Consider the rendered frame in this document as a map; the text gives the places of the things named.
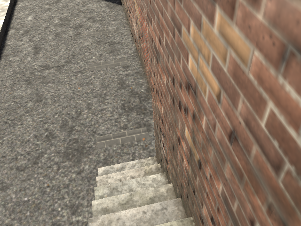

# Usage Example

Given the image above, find stairs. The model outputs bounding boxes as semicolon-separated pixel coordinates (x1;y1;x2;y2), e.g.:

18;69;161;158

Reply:
88;156;196;226

